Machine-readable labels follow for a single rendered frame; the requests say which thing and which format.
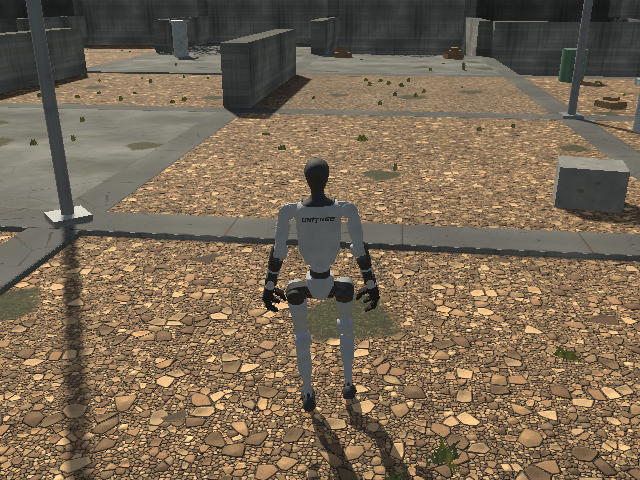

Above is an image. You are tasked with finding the right robot forearm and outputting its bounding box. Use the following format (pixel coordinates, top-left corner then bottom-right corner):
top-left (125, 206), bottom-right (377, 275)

top-left (356, 242), bottom-right (377, 289)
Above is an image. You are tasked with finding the robot left upper arm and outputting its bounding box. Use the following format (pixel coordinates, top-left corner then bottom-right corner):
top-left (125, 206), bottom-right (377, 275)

top-left (273, 202), bottom-right (297, 259)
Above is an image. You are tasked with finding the left robot forearm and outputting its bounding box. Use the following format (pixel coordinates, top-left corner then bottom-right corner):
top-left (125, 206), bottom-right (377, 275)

top-left (264, 244), bottom-right (283, 290)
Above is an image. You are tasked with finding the robot right upper arm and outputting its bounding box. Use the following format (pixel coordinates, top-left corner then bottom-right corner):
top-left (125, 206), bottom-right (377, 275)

top-left (338, 201), bottom-right (366, 257)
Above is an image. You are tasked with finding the right robot hand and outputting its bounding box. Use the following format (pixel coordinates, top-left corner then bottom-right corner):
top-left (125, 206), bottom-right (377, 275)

top-left (356, 285), bottom-right (380, 312)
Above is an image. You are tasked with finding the humanoid robot torso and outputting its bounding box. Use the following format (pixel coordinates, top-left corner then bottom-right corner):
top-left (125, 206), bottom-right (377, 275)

top-left (295, 197), bottom-right (342, 300)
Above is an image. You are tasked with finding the humanoid robot head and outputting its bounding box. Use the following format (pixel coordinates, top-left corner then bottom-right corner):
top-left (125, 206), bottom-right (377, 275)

top-left (301, 158), bottom-right (335, 207)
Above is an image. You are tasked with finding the left robot hand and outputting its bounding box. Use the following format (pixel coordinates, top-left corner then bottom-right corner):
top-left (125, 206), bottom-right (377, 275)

top-left (262, 287), bottom-right (286, 312)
